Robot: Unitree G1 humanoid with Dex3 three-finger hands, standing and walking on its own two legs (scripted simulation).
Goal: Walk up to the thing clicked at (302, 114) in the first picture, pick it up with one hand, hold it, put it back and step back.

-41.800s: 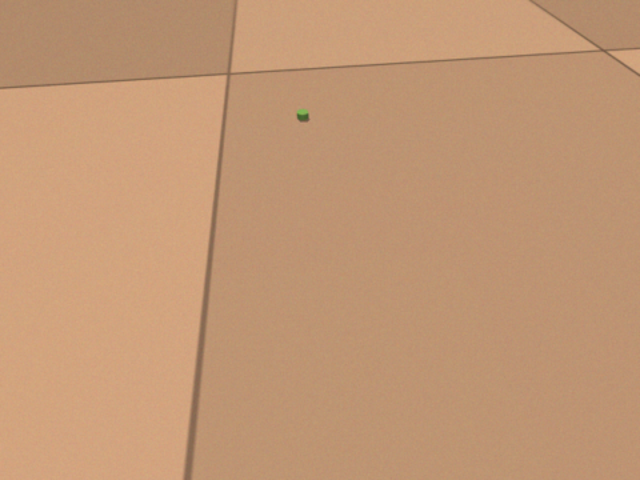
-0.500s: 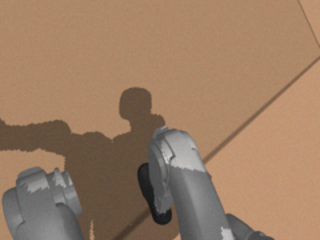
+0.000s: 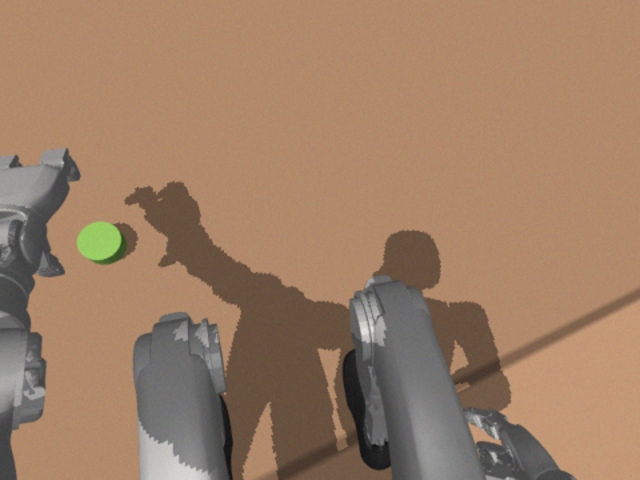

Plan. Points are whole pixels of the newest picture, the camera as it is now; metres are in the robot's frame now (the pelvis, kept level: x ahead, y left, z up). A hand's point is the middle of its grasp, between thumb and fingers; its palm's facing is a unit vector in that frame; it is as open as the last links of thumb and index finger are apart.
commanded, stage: withdraw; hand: left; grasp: from above
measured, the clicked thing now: (102, 243) +0.49 +0.30 -0.34
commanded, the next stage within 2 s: home in 0.28 s
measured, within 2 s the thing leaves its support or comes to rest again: neither
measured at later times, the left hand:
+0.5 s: hand (46, 206) +0.50 +0.33 -0.19, palm faces -0.33 -0.06 -0.94, open 13.7 cm
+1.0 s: hand out of the picture +0.33 +0.28 +0.00, palm faces -0.26 -0.67 -0.69, open 8.3 cm
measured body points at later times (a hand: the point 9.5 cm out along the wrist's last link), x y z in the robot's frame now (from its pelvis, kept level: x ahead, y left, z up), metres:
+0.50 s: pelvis +0.01 +0.01 -0.04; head +0.26 +0.08 +0.33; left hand +0.52 +0.32 -0.14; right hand +0.04 -0.26 -0.13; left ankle +0.08 +0.12 -0.32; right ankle +0.12 -0.15 -0.32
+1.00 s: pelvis +0.00 +0.00 +0.11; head +0.18 +0.06 +0.52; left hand +0.34 +0.32 +0.04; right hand +0.21 -0.26 +0.01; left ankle +0.08 +0.12 -0.32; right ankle +0.12 -0.15 -0.32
